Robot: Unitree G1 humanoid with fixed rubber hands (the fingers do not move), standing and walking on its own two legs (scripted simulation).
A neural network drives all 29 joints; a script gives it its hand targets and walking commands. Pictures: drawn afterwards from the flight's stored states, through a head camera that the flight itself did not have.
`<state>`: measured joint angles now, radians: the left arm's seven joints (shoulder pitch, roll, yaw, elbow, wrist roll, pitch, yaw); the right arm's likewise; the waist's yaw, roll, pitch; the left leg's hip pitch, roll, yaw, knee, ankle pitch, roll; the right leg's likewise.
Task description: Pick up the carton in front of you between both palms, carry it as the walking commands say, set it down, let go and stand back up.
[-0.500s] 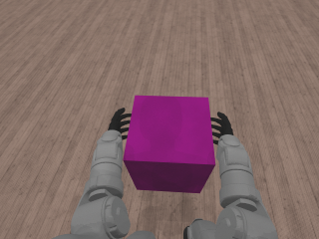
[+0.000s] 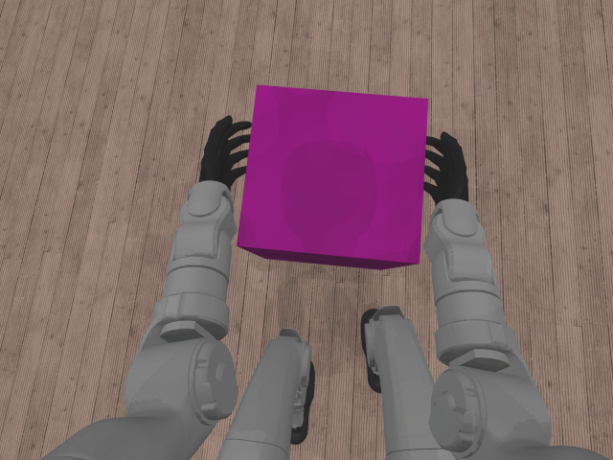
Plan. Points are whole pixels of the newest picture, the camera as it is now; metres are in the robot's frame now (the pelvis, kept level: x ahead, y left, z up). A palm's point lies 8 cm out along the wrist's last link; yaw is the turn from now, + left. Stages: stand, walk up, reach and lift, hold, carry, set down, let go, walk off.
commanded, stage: set down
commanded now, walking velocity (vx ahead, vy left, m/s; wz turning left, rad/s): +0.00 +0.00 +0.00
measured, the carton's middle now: (330, 194) +0.44 -0.01 -0.14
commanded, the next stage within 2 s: none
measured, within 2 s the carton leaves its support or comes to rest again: neither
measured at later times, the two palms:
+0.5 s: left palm (251, 191) +0.48 +0.13 -0.22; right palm (423, 195) +0.46 -0.16 -0.23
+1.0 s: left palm (271, 189) +0.53 +0.12 -0.35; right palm (412, 203) +0.49 -0.17 -0.38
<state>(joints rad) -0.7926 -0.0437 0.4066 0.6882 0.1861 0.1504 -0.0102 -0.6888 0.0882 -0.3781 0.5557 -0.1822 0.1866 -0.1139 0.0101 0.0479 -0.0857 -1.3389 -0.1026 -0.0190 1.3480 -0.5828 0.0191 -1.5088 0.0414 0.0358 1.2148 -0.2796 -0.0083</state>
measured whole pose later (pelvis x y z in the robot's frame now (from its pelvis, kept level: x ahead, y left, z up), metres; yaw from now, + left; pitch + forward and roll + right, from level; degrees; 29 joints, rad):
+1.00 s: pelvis -0.04 -0.01 -0.21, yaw +7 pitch +42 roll +4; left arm -1.49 0.21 0.27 1.01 0.05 0.21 0.10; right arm -1.32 -0.17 -0.40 0.79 -0.12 0.26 -0.12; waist -0.09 0.06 0.25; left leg -2.09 -0.19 0.02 2.06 -0.72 -0.01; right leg -2.28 0.04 0.08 1.91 -0.36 0.03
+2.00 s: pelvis -0.04 -0.01 -0.25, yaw +5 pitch +37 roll -2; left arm -1.60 0.20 0.24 1.08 0.17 0.20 0.00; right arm -1.45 -0.29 -0.57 1.05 -0.11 0.17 0.03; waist -0.09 -0.04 0.39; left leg -2.14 -0.20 -0.03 2.25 -0.75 -0.03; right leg -2.31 0.00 -0.02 2.04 -0.38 0.01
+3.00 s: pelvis -0.03 -0.01 -0.16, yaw +8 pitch +45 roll +1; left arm -1.52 0.38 0.13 1.11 -0.04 0.20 0.04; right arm -1.30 -0.25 -0.39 0.94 0.04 0.16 -0.13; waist -0.13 0.04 0.07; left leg -2.03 -0.10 0.02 1.92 -0.68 0.02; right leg -2.18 0.00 0.01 1.77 -0.38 0.00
